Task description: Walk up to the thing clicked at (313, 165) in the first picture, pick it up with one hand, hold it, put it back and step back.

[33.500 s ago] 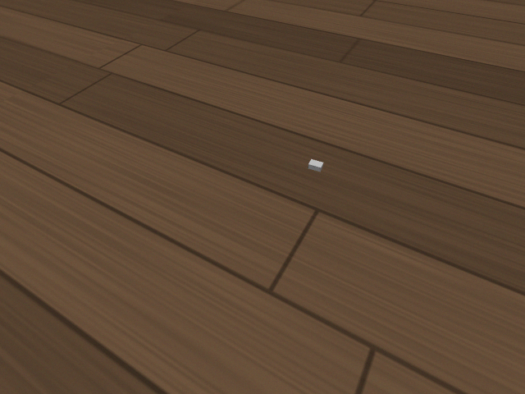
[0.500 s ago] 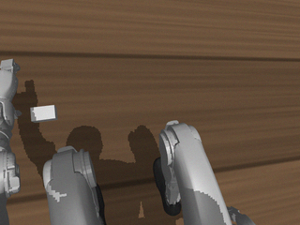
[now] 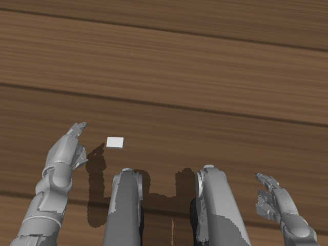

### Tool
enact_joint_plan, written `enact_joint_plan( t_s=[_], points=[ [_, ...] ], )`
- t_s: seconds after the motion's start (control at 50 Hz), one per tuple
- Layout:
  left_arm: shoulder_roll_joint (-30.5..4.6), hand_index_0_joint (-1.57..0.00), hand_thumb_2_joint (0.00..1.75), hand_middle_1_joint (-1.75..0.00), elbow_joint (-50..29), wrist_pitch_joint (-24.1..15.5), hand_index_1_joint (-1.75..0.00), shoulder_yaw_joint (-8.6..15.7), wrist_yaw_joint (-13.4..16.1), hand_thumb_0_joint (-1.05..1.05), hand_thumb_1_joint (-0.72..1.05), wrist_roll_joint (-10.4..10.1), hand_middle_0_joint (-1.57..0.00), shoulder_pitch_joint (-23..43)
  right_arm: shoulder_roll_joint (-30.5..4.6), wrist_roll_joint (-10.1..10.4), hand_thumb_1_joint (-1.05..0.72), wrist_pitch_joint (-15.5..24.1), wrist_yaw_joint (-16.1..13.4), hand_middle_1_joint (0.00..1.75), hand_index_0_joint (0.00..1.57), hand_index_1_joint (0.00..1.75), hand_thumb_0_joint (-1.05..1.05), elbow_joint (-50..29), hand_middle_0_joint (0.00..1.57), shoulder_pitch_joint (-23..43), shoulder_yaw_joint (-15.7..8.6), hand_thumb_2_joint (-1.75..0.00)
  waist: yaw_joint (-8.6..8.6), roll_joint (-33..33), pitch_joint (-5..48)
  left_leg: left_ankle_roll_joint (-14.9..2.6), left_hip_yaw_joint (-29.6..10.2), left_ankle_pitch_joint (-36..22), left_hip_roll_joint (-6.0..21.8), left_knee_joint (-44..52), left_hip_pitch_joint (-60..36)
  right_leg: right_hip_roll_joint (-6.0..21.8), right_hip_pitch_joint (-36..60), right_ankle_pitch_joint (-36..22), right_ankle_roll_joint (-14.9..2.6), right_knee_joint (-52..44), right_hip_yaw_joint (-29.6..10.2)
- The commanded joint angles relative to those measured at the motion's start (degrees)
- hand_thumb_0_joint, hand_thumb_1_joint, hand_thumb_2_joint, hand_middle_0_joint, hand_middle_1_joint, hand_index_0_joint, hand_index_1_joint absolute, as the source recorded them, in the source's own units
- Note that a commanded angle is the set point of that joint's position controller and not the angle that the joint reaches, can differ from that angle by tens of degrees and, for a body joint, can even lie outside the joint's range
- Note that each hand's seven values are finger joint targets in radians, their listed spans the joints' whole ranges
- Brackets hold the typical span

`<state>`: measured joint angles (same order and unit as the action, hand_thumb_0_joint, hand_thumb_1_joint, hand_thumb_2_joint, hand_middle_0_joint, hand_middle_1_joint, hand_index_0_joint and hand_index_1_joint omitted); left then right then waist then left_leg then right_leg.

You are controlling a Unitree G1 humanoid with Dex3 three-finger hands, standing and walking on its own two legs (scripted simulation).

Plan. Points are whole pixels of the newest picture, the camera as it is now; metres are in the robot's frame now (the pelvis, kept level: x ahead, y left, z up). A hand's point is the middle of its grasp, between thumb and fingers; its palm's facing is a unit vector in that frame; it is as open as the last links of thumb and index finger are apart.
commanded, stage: home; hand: left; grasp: from above
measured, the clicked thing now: (115, 143) +0.47 +0.22 -0.48
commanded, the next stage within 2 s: none
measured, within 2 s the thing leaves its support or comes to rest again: neither
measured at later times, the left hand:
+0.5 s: hand (53, 180) +0.25 +0.19 +0.11, palm faces +0.08 -0.97 -0.24, open 7.4 cm
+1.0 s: hand (22, 199) +0.23 +0.19 +0.18, palm faces +0.11 -0.97 -0.19, open 7.4 cm
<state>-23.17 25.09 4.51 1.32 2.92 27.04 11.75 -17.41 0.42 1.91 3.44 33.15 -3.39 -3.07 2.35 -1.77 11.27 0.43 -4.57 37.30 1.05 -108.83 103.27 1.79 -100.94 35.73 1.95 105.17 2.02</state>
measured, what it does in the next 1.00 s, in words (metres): rises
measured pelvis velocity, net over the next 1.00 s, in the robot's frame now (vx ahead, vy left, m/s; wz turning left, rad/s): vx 0.08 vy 0.00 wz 0.06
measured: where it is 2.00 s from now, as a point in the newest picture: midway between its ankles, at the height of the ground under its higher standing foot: (168, 238)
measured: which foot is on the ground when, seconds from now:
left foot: down 0.00-1.00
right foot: down 0.00-1.00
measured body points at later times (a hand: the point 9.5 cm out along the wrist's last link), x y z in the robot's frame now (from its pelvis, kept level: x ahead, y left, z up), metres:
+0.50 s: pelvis +0.05 +0.00 +0.18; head +0.12 +0.02 +0.62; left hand +0.25 +0.24 +0.13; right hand +0.21 -0.24 +0.10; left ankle +0.08 +0.12 -0.46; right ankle +0.09 -0.14 -0.46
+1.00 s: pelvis +0.08 +0.00 +0.22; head +0.09 +0.01 +0.67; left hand +0.22 +0.24 +0.19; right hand +0.27 -0.23 +0.17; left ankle +0.08 +0.12 -0.46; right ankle +0.09 -0.14 -0.46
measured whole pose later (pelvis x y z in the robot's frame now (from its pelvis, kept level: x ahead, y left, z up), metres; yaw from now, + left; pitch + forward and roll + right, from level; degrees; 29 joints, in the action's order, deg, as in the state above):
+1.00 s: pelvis +0.08 +0.00 +0.22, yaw +3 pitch +10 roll -3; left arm -12.5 -6.4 26.1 1.7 0.7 -3.1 -28.4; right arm -12.7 0.0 14.4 -10.6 30.0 -15.2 1.9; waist 1.8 -2.8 9.5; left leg 0.5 -2.9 28.1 1.9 -57.6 39.2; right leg 1.5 -36.7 26.2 1.7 53.3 3.2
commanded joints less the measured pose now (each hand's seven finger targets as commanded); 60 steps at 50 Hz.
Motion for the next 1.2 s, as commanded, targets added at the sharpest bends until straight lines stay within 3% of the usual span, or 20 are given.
enact_joint_plan(
  t_s=[0.0,0.06,0.08,0.16,0.2,0.28,0.34,0.38,0.44,0.54,0.64,0.78,0.84,0.9,0.96,1.08,1.18],
  points=[
    [-7.8,-0.20,0.90,-0.30,-19.1,2.2,-0.30,4.2,1.6,0.00,0.90,-6.6,-0.20,5.6,-7.5,1.1,-0.90,3.0,-2.9,0.30,0.20,0.30,0.00,-6.5,0.20,-3.5,-2.2,-0.90,1.61,-6.8,28.6,-1.28,-0.5,-0.7,-0.3,23.1,-30.1,-1.8,20.9,-4.1,-3.31,-18.2,1.0],
    [-4.9,-0.20,0.90,-0.30,-22.1,5.2,-0.30,2.6,1.4,0.00,0.90,-12.0,-0.20,-0.5,-6.5,1.4,-0.90,3.9,-4.6,0.30,0.20,0.30,0.00,-7.5,0.20,-2.2,-1.4,-0.90,2.65,-5.7,25.1,-1.43,-0.7,0.8,-0.4,27.1,-33.3,-1.7,24.3,-2.8,-3.03,-23.0,0.7],
    [-5.0,-0.20,0.90,-0.30,-21.7,6.3,-0.30,3.7,1.6,0.00,0.90,-13.7,-0.20,-3.2,-6.2,1.6,-0.90,4.3,-5.1,0.30,0.20,0.30,0.00,-8.0,0.20,-2.0,-0.9,-0.90,2.35,-4.3,23.9,-1.53,-0.9,1.5,-0.4,28.5,-34.0,-1.7,25.9,-2.1,-2.90,-24.5,0.5],
    [-3.6,-0.20,0.90,-0.30,-28.0,9.4,-0.30,3.6,2.0,0.00,0.90,-20.0,-0.20,-8.5,-4.7,1.9,-0.90,5.5,-6.9,0.30,0.20,0.30,0.00,-9.4,0.20,-2.7,0.1,-0.90,2.54,-3.9,22.4,-1.66,-0.3,-1.2,-0.5,33.3,-39.7,-1.8,33.3,-3.7,-2.84,-30.7,-0.2],
    [-2.5,-0.20,0.90,-0.30,-28.0,10.9,-0.30,4.0,2.5,0.00,0.90,-21.8,-0.20,-11.8,-4.0,2.1,-0.90,6.1,-7.8,0.30,0.20,0.30,0.00,-9.2,0.20,-3.7,0.8,-0.90,2.57,-3.5,19.1,-1.49,-1.2,-2.4,-0.3,36.6,-42.2,-1.8,35.8,-4.8,-2.79,-33.3,0.0],
    [0.0,-0.20,0.90,-0.30,-30.9,13.6,-0.30,4.6,3.1,0.00,0.90,-25.3,-0.20,-18.1,-2.6,2.1,-0.90,7.3,-9.9,0.30,0.20,0.30,0.00,-9.8,0.20,-6.1,1.8,-0.90,2.15,-3.4,18.0,-1.30,-0.5,-7.6,-0.3,41.5,-48.8,-2.0,44.0,-8.9,-2.82,-39.5,-0.2],
    [1.6,-0.20,0.90,-0.30,-32.0,15.2,-0.30,5.7,3.1,0.00,0.90,-27.7,-0.20,-22.7,-2.1,1.9,-0.90,8.4,-11.6,0.30,0.20,0.30,0.00,-9.6,0.20,-7.7,2.5,-0.90,2.01,-2.8,16.9,-1.09,-0.3,-14.6,-0.2,44.8,-53.6,-2.2,50.2,-14.7,-2.65,-42.9,0.3],
    [3.3,-0.20,0.90,-0.30,-33.3,16.1,-0.30,4.7,2.8,0.00,0.90,-28.8,-0.20,-26.2,-1.9,1.9,-0.90,9.1,-12.6,0.30,0.20,0.30,0.00,-10.0,0.20,-8.8,2.7,-0.90,1.80,-3.2,14.5,-0.84,0.0,-16.7,-0.2,47.9,-56.8,-2.3,52.8,-16.3,-2.65,-45.7,0.4],
    [3.5,-0.20,0.90,-0.30,-36.5,17.2,-0.30,5.6,2.5,0.00,0.90,-30.2,-0.20,-29.2,-1.7,1.5,-0.90,10.1,-13.6,0.30,0.20,0.30,0.00,-10.9,0.20,-9.7,3.0,-0.90,1.09,-2.8,11.5,-0.98,0.4,-17.1,-0.3,51.7,-60.0,-2.5,57.1,-16.9,-2.32,-50.2,1.0],
    [4.6,-0.20,0.90,-0.30,-41.8,18.9,-0.30,4.9,1.6,0.00,0.90,-30.7,-0.20,-36.6,-1.1,1.2,-0.90,11.8,-14.7,0.30,0.20,0.30,0.00,-12.2,0.20,-10.7,2.9,-0.90,0.14,-3.3,7.4,-0.73,1.4,-19.3,-0.5,57.3,-64.8,-2.9,62.5,-18.3,-2.33,-55.8,1.6],
    [5.7,-0.20,0.90,-0.30,-43.2,19.8,-0.30,3.9,0.3,0.00,0.90,-30.6,-0.20,-40.6,-1.3,0.7,-0.90,13.0,-14.9,0.30,0.20,0.30,0.00,-12.7,0.20,-11.2,2.6,-0.90,0.48,-1.0,3.7,-0.99,1.5,-21.3,-0.6,59.7,-67.1,-3.2,64.9,-19.4,-2.20,-58.7,2.4],
    [5.2,-0.20,0.90,-0.30,-43.0,19.4,-0.30,3.7,-1.4,0.00,0.90,-30.1,-0.20,-38.4,-2.1,0.1,-0.90,14.8,-14.8,0.30,0.20,0.30,0.00,-12.0,0.20,-10.4,1.8,-0.90,1.23,-0.6,0.5,-0.99,1.7,-21.2,-0.6,61.3,-68.5,-3.3,65.0,-18.7,-2.06,-59.9,2.9],
    [4.9,-0.20,0.90,-0.30,-43.2,19.0,-0.30,3.8,-1.6,0.00,0.90,-29.7,-0.20,-37.9,-2.3,0.0,-0.90,15.3,-14.7,0.30,0.20,0.30,0.00,-11.8,0.20,-10.4,1.7,-0.90,0.60,-1.5,1.8,-0.93,2.0,-23.1,-0.8,61.0,-69.7,-3.2,65.7,-20.3,-2.10,-59.6,2.7],
    [4.8,-0.20,0.90,-0.30,-43.3,18.8,-0.30,4.0,-1.8,0.00,0.90,-29.8,-0.20,-36.9,-2.2,-0.2,-0.90,15.8,-14.6,0.30,0.20,0.30,0.00,-11.3,0.20,-9.8,1.9,-0.90,0.67,-0.8,1.2,-1.15,2.3,-20.8,-1.1,61.2,-69.5,-2.9,66.1,-18.8,-1.87,-60.4,2.4],
    [4.6,-0.20,0.90,-0.30,-43.3,18.7,-0.30,4.2,-1.8,0.00,0.90,-29.6,-0.20,-38.4,-2.3,-0.3,-0.90,16.0,-14.6,0.30,0.20,0.30,0.00,-11.1,0.20,-9.4,1.9,-0.90,-0.05,-1.1,2.5,-0.92,2.1,-23.3,-0.9,61.1,-70.4,-3.0,67.2,-20.7,-1.94,-59.8,2.6],
    [4.6,-0.20,0.90,-0.30,-42.8,18.5,-0.30,4.0,-1.5,0.00,0.90,-29.3,-0.20,-38.4,-2.1,-0.4,-0.90,15.9,-14.6,0.30,0.20,0.30,0.00,-11.1,0.20,-8.8,2.1,-0.90,-0.14,-0.8,1.9,-1.03,2.0,-21.3,-1.0,61.4,-69.6,-3.1,66.9,-19.1,-1.92,-60.2,2.5],
    [4.6,-0.20,0.90,-0.30,-43.2,18.4,-0.30,3.7,-1.5,0.00,0.90,-29.6,-0.20,-38.0,-2.3,-0.3,-0.90,15.9,-14.7,0.30,0.20,0.30,0.00,-10.8,0.20,-9.1,2.0,-0.90,-0.07,-1.3,2.5,-0.99,2.2,-23.1,-0.9,61.0,-70.1,-3.1,67.1,-20.6,-1.98,-59.9,2.3]
  ],
)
